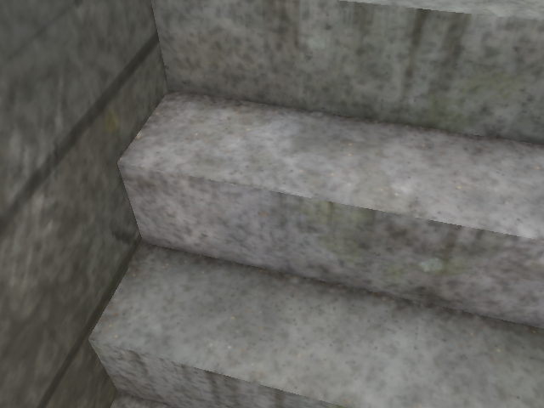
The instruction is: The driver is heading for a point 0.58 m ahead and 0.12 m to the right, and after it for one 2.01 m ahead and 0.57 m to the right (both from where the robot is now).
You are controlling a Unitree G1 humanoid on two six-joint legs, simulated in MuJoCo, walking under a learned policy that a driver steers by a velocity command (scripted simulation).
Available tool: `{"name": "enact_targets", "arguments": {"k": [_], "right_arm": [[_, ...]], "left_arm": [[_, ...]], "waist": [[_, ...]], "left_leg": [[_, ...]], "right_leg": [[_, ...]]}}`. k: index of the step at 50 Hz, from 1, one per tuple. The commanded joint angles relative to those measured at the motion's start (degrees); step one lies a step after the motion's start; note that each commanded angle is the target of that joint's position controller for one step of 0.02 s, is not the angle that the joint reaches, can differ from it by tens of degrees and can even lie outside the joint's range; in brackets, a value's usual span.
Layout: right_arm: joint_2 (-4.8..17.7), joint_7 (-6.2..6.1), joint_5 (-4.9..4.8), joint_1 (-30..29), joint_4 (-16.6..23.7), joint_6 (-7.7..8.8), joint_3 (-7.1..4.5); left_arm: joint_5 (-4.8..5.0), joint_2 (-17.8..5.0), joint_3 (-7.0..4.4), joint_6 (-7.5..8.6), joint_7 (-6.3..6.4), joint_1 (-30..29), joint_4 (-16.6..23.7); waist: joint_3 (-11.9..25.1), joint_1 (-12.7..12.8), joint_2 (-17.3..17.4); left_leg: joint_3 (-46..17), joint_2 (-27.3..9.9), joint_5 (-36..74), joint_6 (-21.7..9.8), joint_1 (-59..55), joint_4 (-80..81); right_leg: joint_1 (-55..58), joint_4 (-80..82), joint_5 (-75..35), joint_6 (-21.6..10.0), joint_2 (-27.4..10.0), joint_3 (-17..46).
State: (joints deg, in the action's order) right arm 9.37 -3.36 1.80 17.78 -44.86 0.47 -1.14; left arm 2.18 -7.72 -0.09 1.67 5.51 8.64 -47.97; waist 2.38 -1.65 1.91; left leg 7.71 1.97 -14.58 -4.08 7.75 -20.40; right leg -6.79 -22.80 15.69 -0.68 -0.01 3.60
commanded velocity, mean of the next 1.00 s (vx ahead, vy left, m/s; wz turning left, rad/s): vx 0.03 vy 0.00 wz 0.00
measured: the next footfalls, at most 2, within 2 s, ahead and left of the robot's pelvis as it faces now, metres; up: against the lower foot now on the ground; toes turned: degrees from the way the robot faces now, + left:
right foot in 1.40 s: +0.04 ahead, -0.04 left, +0.00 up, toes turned -2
left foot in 1.70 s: +0.11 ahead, +0.19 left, +0.00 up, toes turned -3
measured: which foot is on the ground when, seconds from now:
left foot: down 0.00-1.00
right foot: down 0.00-1.00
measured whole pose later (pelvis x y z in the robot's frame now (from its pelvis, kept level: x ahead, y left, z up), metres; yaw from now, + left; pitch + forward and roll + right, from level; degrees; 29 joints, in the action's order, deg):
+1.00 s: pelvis -0.04 +0.01 -0.01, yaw -1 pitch -1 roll +0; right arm 9.6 -3.5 1.8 25.1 -50.0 -0.9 -1.6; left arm 0.6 -8.1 -0.3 0.5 4.8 21.0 -56.1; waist 1.0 -2.5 1.7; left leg 8.1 2.0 -15.0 -5.1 10.3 -25.4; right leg -8.6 -26.4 18.0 -3.4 0.0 4.4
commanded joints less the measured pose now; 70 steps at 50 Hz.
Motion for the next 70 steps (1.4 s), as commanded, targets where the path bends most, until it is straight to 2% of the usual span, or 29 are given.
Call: {"name": "enact_targets", "arguments": {"k": [1, 6, 8, 11, 12, 14, 23, 25, 26, 34, 43, 45, 46, 51, 53, 55, 57, 58, 59, 60, 61, 62, 64, 65, 66, 67, 68, 69, 70], "right_arm": [[3.6, -0.70, 0.19, 1.8, 3.5, 0.20, -0.61], [4.4, -0.86, 0.39, 3.6, 4.0, 0.10, -1.04], [4.0, -0.58, -0.26, 4.9, 2.8, -0.05, -0.71], [4.3, -0.59, 0.26, 6.1, 2.3, -0.50, -0.82], [3.1, -0.38, 0.88, 6.1, 1.3, -0.17, -0.40], [4.3, -0.33, 0.53, 7.0, 1.3, -0.53, -0.74], [4.2, -0.25, 0.81, 8.7, -1.9, -0.98, -0.88], [4.2, -0.17, 1.00, 7.9, -1.7, -1.08, -1.12], [3.8, -0.49, 0.77, 8.6, -1.3, -1.25, -1.10], [3.9, -0.82, 0.81, 10.5, -2.5, -1.34, -1.07], [3.8, -0.90, 0.36, 11.6, -4.2, -0.99, -0.70], [4.5, -0.63, 0.57, 11.2, -4.4, -0.88, -0.97], [4.7, -0.40, 0.48, 9.8, -3.7, -0.84, -1.19], [5.0, -0.05, -0.70, 6.1, -0.9, -0.69, -1.73], [3.8, 0.36, -1.20, 4.3, 0.3, -0.23, -1.38], [4.8, 0.84, -1.24, 4.4, 0.6, 0.03, -1.50], [5.0, 1.19, -0.98, 4.9, -0.2, 0.42, -1.30], [5.8, 1.36, -0.59, 9.8, -2.8, 0.74, -1.48], [7.9, 1.10, 0.43, 10.4, -4.1, 0.98, -2.08], [10.1, 0.68, 1.14, 12.1, -5.2, 0.94, -2.67], [9.8, 0.20, 1.52, 11.2, -5.6, 0.97, -2.55], [7.6, -0.60, 2.06, 9.4, -4.5, 1.57, -2.01], [8.2, -1.88, 3.23, 3.0, -5.5, 1.92, -1.73], [7.4, -2.62, 2.96, -1.9, -4.8, 1.58, -0.93], [6.2, -3.18, 1.84, -6.1, -4.2, 1.20, -0.28], [7.3, -3.17, 0.82, -6.8, -4.5, 0.32, -0.50], [8.4, -3.62, -0.22, -9.4, -3.8, -0.45, -0.97], [7.9, -3.13, -2.34, -14.1, -3.0, -0.95, -1.17], [5.2, -1.66, -3.40, -13.1, -2.5, -1.08, -1.13]], "left_arm": [[0.17, -3.5, -1.16, -0.21, 0.25, 3.5, 0.9], [0.23, -4.0, -1.36, 0.26, -0.48, 0.8, 0.7], [-0.79, -5.2, -1.79, 0.01, -0.31, 2.0, 0.5], [-0.38, -5.7, -2.10, 0.00, -0.11, 3.6, -0.9], [-0.64, -6.7, -2.67, 0.00, 0.30, 4.0, -2.0], [-1.30, -5.6, -2.10, -0.24, 0.15, 4.1, -1.9], [-1.31, -6.4, -2.21, -0.50, -0.20, 7.8, -5.3], [-1.08, -5.2, -1.67, -0.54, -0.61, 7.8, -5.8], [-1.83, -5.7, -1.64, -0.82, -0.75, 9.8, -6.2], [-1.84, -5.2, -1.34, -2.21, -0.37, 13.0, -7.8], [-2.06, -4.7, -0.62, -1.02, -0.25, 14.7, -8.0], [-1.77, -5.6, -0.78, -1.00, -0.30, 15.2, -7.8], [-1.90, -5.8, -0.83, -0.89, -0.38, 14.0, -7.3], [-1.12, -8.9, -2.39, -0.37, -0.80, 14.0, -4.5], [-0.79, -9.9, -2.97, -0.18, -0.70, 13.0, -3.2], [-0.66, -10.4, -3.47, 0.23, -0.29, 11.9, -2.1], [-0.92, -9.6, -3.44, 0.49, -0.37, 10.9, -1.6], [-1.49, -9.1, -3.72, 0.86, -0.03, 8.6, -1.5], [-1.04, -7.8, -3.60, 1.23, -0.27, 10.7, -2.1], [-0.93, -7.6, -3.78, 1.67, -0.64, 14.5, -3.4], [-0.92, -8.1, -4.07, 2.19, -1.02, 14.3, -4.2], [-0.89, -7.2, -3.93, 2.66, -1.59, 9.5, -3.3], [-0.94, -4.4, -3.77, 1.57, -1.59, 10.5, -3.1], [-1.06, -2.0, -2.70, 0.94, -1.83, 9.9, -2.4], [-1.46, -1.4, -2.03, 0.38, -1.66, 9.9, -2.7], [-1.71, -2.4, -2.06, 0.14, -1.37, 11.7, -3.7], [-1.71, -3.9, -2.65, 0.31, -0.78, 21.2, -7.1], [-1.16, -4.8, -3.07, 0.57, -0.34, 34.0, -12.3], [-1.65, -4.9, -2.83, 0.04, 0.39, 35.6, -14.8]], "waist": [[4.0, 1.3, 0.5], [3.2, -0.5, -0.7], [2.4, -0.8, -1.4], [1.0, -1.3, -0.8], [0.2, -1.1, -2.2], [-2.2, -1.6, 0.7], [-6.0, -1.3, -1.0], [-5.8, -1.5, -0.8], [-6.7, -1.7, -1.2], [-8.6, -1.1, -0.3], [-8.7, -1.3, -1.6], [-8.1, -1.2, -1.8], [-10.0, -1.2, -1.5], [-10.3, 1.0, -5.5], [-9.2, 1.5, -7.8], [-8.2, 1.1, -8.7], [-7.3, 0.5, -3.0], [-5.8, -1.7, 0.9], [-3.1, -1.3, 7.7], [0.2, -0.9, 10.6], [-0.1, -0.9, 7.7], [-1.5, -1.3, 1.4], [0.1, 3.4, -1.7], [0.4, 6.1, -1.7], [0.4, 7.5, 0.0], [1.1, 8.7, 2.5], [2.9, 12.7, 3.8], [4.3, 18.7, -1.2], [3.0, 18.2, -13.5]], "left_leg": [[-5.2, -6.7, 39.4, 3.4, -3.5, 0.0], [-6.0, -7.2, 38.8, 3.8, -5.1, 1.4], [-6.3, -7.1, 38.7, 3.1, -5.7, 0.8], [-7.0, -7.4, 33.6, 2.8, -5.9, 2.2], [-7.7, -7.5, 30.0, 2.7, -4.8, 2.6], [-7.5, -7.4, 25.3, 2.8, -3.3, 4.5], [-8.6, -8.0, 13.3, 2.0, -2.2, 7.9], [-8.1, -7.8, 8.9, 2.0, -2.5, 8.1], [-8.8, -8.3, 7.2, 1.8, -2.8, 7.8], [-10.5, -9.5, 0.4, 0.9, 0.5, 8.4], [-7.9, -8.0, 8.2, 0.8, -0.5, 7.2], [-7.4, -7.3, 1.3, 0.1, -0.3, 6.4], [-6.9, -6.8, -0.4, -0.5, 1.7, 5.1], [-3.8, -4.5, -6.4, -1.5, 12.5, -8.6], [-1.3, -2.8, -3.5, -0.8, 15.5, -14.4], [-2.1, -3.4, -2.2, -1.0, 16.3, -13.0], [-1.9, -3.4, -0.6, -1.1, 11.8, -6.4], [-4.6, -5.0, 1.6, -0.8, 5.8, -1.2], [-11.5, -9.3, 10.3, -2.5, -0.9, 1.9], [-18.9, -14.0, 17.9, -5.3, -7.1, 3.9], [-20.7, -16.4, 25.0, -7.9, -9.6, 3.7], [-20.5, -18.0, 32.3, -8.0, -6.1, 3.5], [-14.2, -16.4, 56.1, -8.2, -5.1, -0.1], [-7.3, -13.6, 66.8, -5.4, -5.9, 0.7], [-3.8, -11.9, 80.4, -3.3, -5.7, 1.7], [-4.3, -12.6, 94.7, -3.1, -8.7, -1.9], [-3.8, -12.9, 96.9, -2.7, -7.7, -11.6], [-1.9, -8.9, 79.7, -0.5, -1.7, -29.5], [-1.0, 0.2, 12.0, 3.0, 14.4, -53.2]], "right_leg": [[4.1, -1.3, -34.1, -4.0, -4.5, 1.7], [1.5, -1.1, -29.0, -3.1, -4.1, 0.9], [1.6, -0.2, -27.5, -2.4, -4.1, 1.0], [0.6, 1.4, -20.5, -2.1, -4.1, 1.0], [0.6, 2.3, -16.2, -1.9, -3.7, 1.3], [-0.4, 4.4, -12.3, -2.0, -4.3, 1.9], [-3.3, 6.7, -0.4, -3.1, -3.4, 2.6], [-5.4, 6.2, 2.2, -3.7, -3.7, 2.4], [-6.3, 6.4, 4.2, -3.7, -3.7, 2.3], [-7.2, 4.3, 6.3, -3.8, -2.9, 2.4], [-5.2, 7.0, 1.2, -4.5, -3.5, 3.4], [-5.7, 6.4, 5.4, -5.0, -3.3, 3.3], [-7.0, 5.2, 6.9, -6.1, -3.2, 3.7], [-10.8, 1.2, 20.8, -12.0, -5.9, 10.9], [-11.6, 1.6, 25.1, -15.0, -8.3, 16.1], [-12.2, -0.7, 26.6, -16.3, -8.5, 18.4], [-14.1, -6.8, 19.3, -14.5, -5.1, 12.8], [-15.9, -13.6, 12.6, -12.1, -1.2, 6.5], [-18.5, -21.5, 6.3, -9.8, 1.3, 0.8], [-21.7, -28.3, 9.3, -7.7, 2.4, -2.2], [-25.0, -33.7, 11.6, -6.5, 1.2, -2.5], [-24.8, -39.8, 10.0, -4.6, 1.2, -0.5], [-23.5, -47.9, 12.8, -1.9, 2.0, -1.3], [-20.1, -37.3, 13.9, -1.6, 1.3, -3.6], [-14.3, -24.9, 17.5, -1.5, 2.6, -7.9], [-11.3, -16.9, 15.6, -2.1, 3.6, -9.4], [-4.4, -5.8, 6.6, -3.0, 2.9, -8.0], [5.5, 10.7, -10.9, -6.2, 1.7, -5.5], [12.3, 15.1, -29.3, -11.4, -5.2, 1.5]]}}
Velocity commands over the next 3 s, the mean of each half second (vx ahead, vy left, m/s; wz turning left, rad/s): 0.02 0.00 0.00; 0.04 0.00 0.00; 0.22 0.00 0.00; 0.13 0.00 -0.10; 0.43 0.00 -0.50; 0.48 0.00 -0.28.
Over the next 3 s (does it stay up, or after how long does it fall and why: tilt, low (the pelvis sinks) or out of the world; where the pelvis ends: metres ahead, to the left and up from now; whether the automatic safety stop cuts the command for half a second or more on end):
stays up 0.37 -0.02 0.38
